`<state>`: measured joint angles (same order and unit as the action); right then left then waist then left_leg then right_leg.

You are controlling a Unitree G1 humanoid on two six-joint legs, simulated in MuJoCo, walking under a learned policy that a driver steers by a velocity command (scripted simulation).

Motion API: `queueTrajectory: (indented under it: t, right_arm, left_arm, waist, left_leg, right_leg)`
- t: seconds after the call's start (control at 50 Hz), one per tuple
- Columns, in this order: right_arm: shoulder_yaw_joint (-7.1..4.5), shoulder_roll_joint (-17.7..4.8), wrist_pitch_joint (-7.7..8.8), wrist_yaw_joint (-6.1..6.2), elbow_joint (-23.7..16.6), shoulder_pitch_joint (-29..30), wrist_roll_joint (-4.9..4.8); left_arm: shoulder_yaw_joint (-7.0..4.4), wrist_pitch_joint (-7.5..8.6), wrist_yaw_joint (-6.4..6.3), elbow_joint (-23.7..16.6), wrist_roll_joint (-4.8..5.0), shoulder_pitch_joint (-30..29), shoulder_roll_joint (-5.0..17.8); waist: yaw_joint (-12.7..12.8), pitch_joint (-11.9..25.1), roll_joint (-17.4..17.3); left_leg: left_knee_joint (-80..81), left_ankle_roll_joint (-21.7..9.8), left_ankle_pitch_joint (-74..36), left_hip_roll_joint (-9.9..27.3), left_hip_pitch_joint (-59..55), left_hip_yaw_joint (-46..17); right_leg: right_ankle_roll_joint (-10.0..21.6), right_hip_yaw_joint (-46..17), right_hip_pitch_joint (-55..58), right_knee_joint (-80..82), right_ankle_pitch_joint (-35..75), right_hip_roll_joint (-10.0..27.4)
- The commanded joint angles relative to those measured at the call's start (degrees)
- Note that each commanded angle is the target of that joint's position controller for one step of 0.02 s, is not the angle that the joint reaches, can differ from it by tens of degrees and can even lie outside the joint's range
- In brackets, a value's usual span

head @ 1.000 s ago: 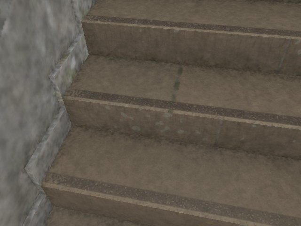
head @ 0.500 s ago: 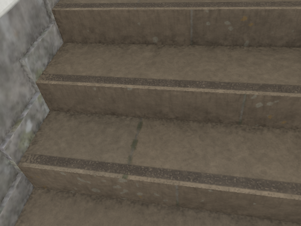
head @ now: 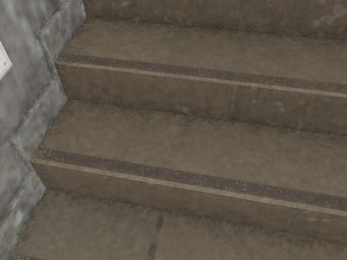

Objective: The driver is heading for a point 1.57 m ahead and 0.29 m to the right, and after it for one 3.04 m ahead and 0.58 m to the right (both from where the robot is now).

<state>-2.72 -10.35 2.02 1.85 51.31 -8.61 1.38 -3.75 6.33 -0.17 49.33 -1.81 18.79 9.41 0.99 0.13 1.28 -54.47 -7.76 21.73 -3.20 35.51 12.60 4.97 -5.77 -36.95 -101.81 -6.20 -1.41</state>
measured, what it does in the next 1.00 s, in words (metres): climbs: right foot 0.16 m higher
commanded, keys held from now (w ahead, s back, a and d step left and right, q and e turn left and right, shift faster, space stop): no key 1.00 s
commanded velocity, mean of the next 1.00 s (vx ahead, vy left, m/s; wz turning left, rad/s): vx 0.04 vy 0.00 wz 0.00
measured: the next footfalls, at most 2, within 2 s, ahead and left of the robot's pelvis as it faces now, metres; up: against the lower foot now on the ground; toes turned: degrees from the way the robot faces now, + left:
right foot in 0.44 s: +0.33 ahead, -0.19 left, +0.16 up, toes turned -7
left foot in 1.08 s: +0.20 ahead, +0.11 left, +0.13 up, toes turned +5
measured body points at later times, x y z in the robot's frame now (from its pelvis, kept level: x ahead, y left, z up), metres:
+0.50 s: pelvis +0.17 -0.07 +0.09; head +0.20 -0.07 +0.54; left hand +0.40 +0.08 +0.01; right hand +0.11 -0.29 -0.05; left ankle +0.09 +0.05 -0.65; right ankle +0.29 -0.18 -0.51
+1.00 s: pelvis +0.22 -0.07 +0.17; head +0.25 -0.06 +0.62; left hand +0.27 +0.16 +0.02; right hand +0.33 -0.29 +0.04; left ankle +0.21 +0.08 -0.40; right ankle +0.29 -0.18 -0.51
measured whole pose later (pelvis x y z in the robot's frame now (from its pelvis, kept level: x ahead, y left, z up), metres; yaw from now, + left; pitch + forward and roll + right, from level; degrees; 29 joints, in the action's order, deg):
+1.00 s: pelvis +0.22 -0.07 +0.17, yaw +2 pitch +1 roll -1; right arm -3.4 -7.4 -3.3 2.9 42.3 -14.2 3.0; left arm -3.6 3.5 -4.6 52.0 -2.8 14.9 6.6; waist -0.1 -2.4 -0.7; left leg -90.0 1.9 5.0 1.3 43.5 -4.4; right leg 2.3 8.0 -34.1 -58.1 -24.6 4.8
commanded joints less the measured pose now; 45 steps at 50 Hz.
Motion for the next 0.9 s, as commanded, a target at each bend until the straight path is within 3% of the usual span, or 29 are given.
queueTrajectory:
  t: [0.02,0.04,0.08,0.1,0.12,0.14,0.18,0.22,0.28,0.3,0.34,0.36,0.38,0.4,0.42,0.44,0.46,0.48,0.5,0.52,0.54,0.58,0.6,0.62,0.64,0.68,0.72,0.82,0.9]
  right_arm:
    - [1.32,5.3,2.53,-0.70,5.4,-7.0,0.70]
    - [1.33,5.4,3.14,-0.55,5.8,-7.3,0.32]
    - [1.93,4.0,4.55,-0.78,4.6,-6.7,0.45]
    - [1.65,2.0,5.44,-0.96,5.3,-9.7,0.78]
    - [1.35,0.7,5.88,-0.90,5.6,-11.8,0.34]
    - [0.64,-1.6,6.12,-1.05,6.8,-15.7,0.11]
    - [-0.14,-2.6,6.30,-0.99,6.8,-19.1,0.36]
    - [-0.14,-0.8,6.21,-0.41,6.8,-21.3,0.51]
    - [-0.02,0.7,5.63,0.96,6.5,-23.3,0.39]
    - [-0.24,0.6,5.02,1.32,6.7,-24.2,0.44]
    - [-0.64,-0.2,4.53,2.32,6.0,-23.5,0.41]
    - [-1.32,-2.1,4.10,3.47,5.6,-23.9,0.88]
    - [-2.22,-4.9,3.04,3.31,3.9,-22.3,0.35]
    - [-2.48,-4.6,2.21,3.10,3.6,-23.2,0.47]
    - [-1.96,-4.2,1.54,2.17,3.8,-24.2,-0.43]
    - [-1.87,-4.4,1.74,1.59,3.9,-24.6,-1.12]
    - [-2.24,-6.9,2.60,-0.02,4.3,-23.6,-1.98]
    - [-2.19,-5.8,3.44,-1.81,2.0,-22.7,-2.89]
    - [-2.47,-6.1,3.23,-3.21,-0.2,-21.3,-2.59]
    - [-2.05,-1.8,1.83,-3.81,-1.8,-17.5,-1.67]
    - [-1.51,2.7,0.26,-3.58,-3.6,-16.9,-0.12]
    - [-0.86,4.3,-1.78,-1.51,-7.4,-14.4,1.28]
    - [-1.03,3.4,-1.95,-0.46,-7.2,-15.9,1.99]
    - [-1.28,2.5,-1.91,-0.03,-5.9,-18.1,2.33]
    - [-1.34,2.6,-1.94,0.26,-5.7,-19.1,2.39]
    - [-1.02,3.0,-1.65,0.46,-6.8,-17.2,1.39]
    - [-1.01,2.4,-2.10,0.69,-7.8,-15.4,1.37]
    - [-0.99,1.3,-3.26,1.31,-9.7,-8.5,1.69]
    - [-0.80,2.3,-3.92,1.05,-11.9,-6.4,1.83]
  left_arm:
    - [2.94,-1.30,-1.11,-6.9,-0.45,3.5,-6.8]
    - [3.13,-1.57,-1.28,-6.9,0.01,3.6,-7.3]
    - [2.39,-2.68,-1.63,-5.2,-0.13,4.0,-4.3]
    - [2.23,-3.05,-2.30,-4.5,0.48,3.5,-4.6]
    - [2.25,-3.24,-2.47,-5.3,0.32,1.6,-4.4]
    - [2.51,-3.49,-2.89,-6.8,0.06,-3.3,-5.2]
    - [3.19,-3.78,-2.97,-11.7,-0.36,-12.8,-6.4]
    - [3.43,-4.32,-2.59,-14.3,-0.75,-18.1,-6.2]
    - [3.87,-5.29,-2.12,-17.5,-1.20,-22.5,-6.7]
    - [4.40,-5.56,-1.63,-18.5,-0.90,-23.4,-7.3]
    - [4.47,-6.02,-1.13,-19.9,-0.95,-25.2,-7.0]
    - [5.38,-6.31,-1.05,-21.0,-0.39,-25.3,-9.8]
    - [5.88,-6.79,-0.86,-20.3,1.34,-23.2,-9.2]
    - [5.53,-7.38,-0.91,-19.8,1.93,-24.1,-8.5]
    - [4.85,-7.63,-1.31,-16.9,3.01,-19.5,-7.9]
    - [4.65,-7.48,-1.92,-14.6,3.59,-14.3,-8.1]
    - [3.31,-6.55,-2.50,-12.0,3.21,-4.3,-4.6]
    - [2.38,-5.27,-2.70,-10.3,2.89,0.7,-2.7]
    - [0.99,-6.35,-3.29,-10.3,1.28,1.8,2.1]
    - [0.40,-7.56,-3.97,-11.1,0.47,-2.9,3.7]
    - [-0.15,-7.80,-3.64,-12.0,1.12,-10.6,5.3]
    - [1.51,-6.90,-3.57,-9.5,1.26,-17.7,-0.2]
    - [2.17,-6.17,-3.29,-7.5,0.88,-17.1,-2.0]
    - [2.17,-5.54,-2.89,-6.1,0.31,-15.2,-2.1]
    - [2.08,-4.65,-2.53,-5.2,-0.06,-13.2,-1.5]
    - [1.31,-3.48,-1.78,-3.5,0.08,-10.9,0.1]
    - [0.70,-2.47,-1.65,-2.2,0.27,-9.2,1.5]
    - [-0.04,-1.23,-2.96,0.2,0.37,-4.2,2.4]
    - [-0.53,-2.12,-4.04,0.0,-0.32,-4.3,2.2]
  waist:
    - [4.5,-3.0,2.3]
    - [4.8,-3.3,1.6]
    - [5.1,-0.2,2.6]
    - [4.0,1.7,-1.0]
    - [3.4,2.0,-2.1]
    - [0.6,2.2,-5.2]
    - [-1.9,0.7,-5.4]
    - [-2.8,-0.4,-4.1]
    - [-3.3,-1.3,-3.9]
    - [-3.5,-0.4,-4.4]
    - [-4.2,-0.1,-7.8]
    - [-3.8,1.5,-11.3]
    - [-3.3,2.3,-10.4]
    - [-4.2,0.9,-10.4]
    - [-3.1,4.2,-9.8]
    - [-2.1,6.8,-11.0]
    - [3.5,10.4,-10.2]
    - [5.1,13.5,-6.6]
    - [6.2,16.6,6.5]
    - [5.9,16.1,14.4]
    - [1.5,10.3,10.3]
    - [-4.6,-1.2,3.6]
    - [-5.9,-2.9,1.8]
    - [-5.9,-2.6,0.9]
    - [-6.0,-1.9,2.8]
    - [-4.8,-0.5,3.5]
    - [-4.3,0.0,3.5]
    - [-1.3,1.0,3.2]
    - [-1.5,2.0,4.3]
  left_leg:
    - [29.9,-5.1,-17.4,14.7,-5.8,-24.3]
    - [30.0,-4.0,-23.6,14.4,-6.4,-21.1]
    - [30.4,-4.0,-40.0,14.0,-7.3,-15.0]
    - [30.6,-5.6,-46.7,15.2,-10.5,-14.9]
    - [31.4,-5.7,-45.3,15.1,-14.0,-14.9]
    - [32.9,-6.7,-44.7,16.2,-20.9,-17.6]
    - [35.6,-6.5,-33.3,18.2,-29.2,-20.6]
    - [36.6,-5.9,-22.1,18.2,-32.5,-21.6]
    - [37.8,-4.8,-23.5,17.8,-34.0,-21.1]
    - [38.8,-4.2,-21.4,15.6,-33.9,-18.7]
    - [40.5,-4.9,-24.6,15.7,-35.9,-19.4]
    - [43.3,-4.2,-33.6,17.6,-39.0,-19.5]
    - [48.2,-4.6,-34.9,17.1,-36.4,-15.4]
    - [48.5,-4.3,-36.9,16.9,-33.3,-14.7]
    - [44.1,-4.0,-56.2,16.8,-33.4,-10.5]
    - [39.8,-3.7,-75.5,17.6,-33.3,-9.8]
    - [30.3,-0.7,-87.7,17.1,-32.3,-6.9]
    - [20.0,3.4,-76.0,12.7,-19.7,-6.7]
    - [7.0,5.7,-42.9,6.5,-16.1,-7.3]
    - [-13.2,5.6,-8.3,2.8,-13.2,-14.9]
    - [-28.7,6.4,-5.7,2.2,-9.0,-22.5]
    - [-34.6,6.0,-12.4,3.3,-3.9,-20.0]
    - [-33.8,5.5,-14.8,2.3,-2.8,-19.6]
    - [-35.7,5.1,-17.7,0.4,-1.9,-18.4]
    - [-38.2,4.9,-19.1,-0.4,-0.4,-18.5]
    - [-44.5,4.7,-20.4,-1.5,4.6,-19.5]
    - [-46.0,5.4,-20.0,-1.6,8.9,-19.9]
    - [-46.9,7.2,-18.8,-0.1,16.5,-19.3]
    - [-39.9,9.3,-17.3,4.0,17.0,-20.3]
  right_leg:
    - [1.8,-3.0,-15.3,-10.3,-4.5,0.4]
    - [1.5,-3.7,-16.3,-6.6,-3.1,0.6]
    - [0.0,2.0,-12.2,0.1,1.2,0.1]
    - [-0.3,4.9,-14.1,-6.8,0.4,-1.0]
    - [-0.6,5.3,-17.3,-6.9,0.4,0.1]
    - [-0.5,6.9,-26.4,-17.4,-4.8,-0.8]
    - [-0.1,5.7,-38.1,-23.9,-9.6,1.1]
    - [-0.1,5.5,-42.9,-23.9,-11.4,3.4]
    - [-0.9,5.6,-42.8,-16.6,-11.2,6.2]
    - [-1.4,8.7,-40.3,-9.4,-10.3,6.7]
    - [-2.5,9.2,-38.4,-1.1,-9.9,8.5]
    - [-1.1,4.7,-34.8,3.9,-16.0,10.3]
    - [-0.7,10.2,-24.5,18.9,-25.0,9.1]
    - [0.0,12.3,-16.0,25.7,-29.5,7.8]
    - [1.1,17.9,-5.8,27.3,-35.5,3.1]
    - [2.2,18.7,3.0,31.3,-29.1,0.2]
    - [3.8,15.1,13.8,38.1,-15.2,-0.5]
    - [6.8,-1.0,23.1,42.4,-7.5,6.0]
    - [10.7,-21.0,23.2,59.6,-9.8,14.7]
    - [14.9,-36.8,15.8,77.2,-24.5,20.0]
    - [14.1,-35.6,8.1,79.7,-30.7,20.0]
    - [7.6,-18.9,-4.3,72.3,-31.6,17.5]
    - [5.4,-11.2,-6.3,66.7,-28.9,15.0]
    - [4.9,-6.3,-5.2,63.6,-23.5,13.8]
    - [5.0,-4.7,-3.3,63.3,-19.6,13.5]
    - [5.9,-7.2,0.9,65.6,-17.3,15.0]
    - [6.0,-8.2,4.3,67.4,-19.6,15.8]
    - [7.8,-10.9,11.7,67.7,-20.8,18.0]
    - [8.6,-14.1,14.7,68.5,-20.1,19.9]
